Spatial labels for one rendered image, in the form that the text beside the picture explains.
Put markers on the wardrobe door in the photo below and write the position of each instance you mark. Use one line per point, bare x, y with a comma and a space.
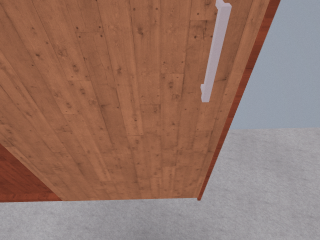
101, 99
15, 178

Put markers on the handle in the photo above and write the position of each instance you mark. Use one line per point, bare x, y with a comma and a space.
223, 14

